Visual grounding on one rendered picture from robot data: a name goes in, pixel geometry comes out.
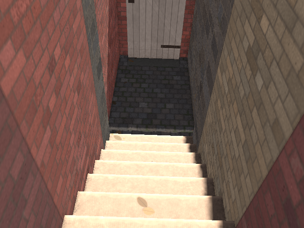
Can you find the stairs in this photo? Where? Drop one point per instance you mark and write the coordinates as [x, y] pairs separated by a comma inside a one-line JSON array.
[[148, 181]]

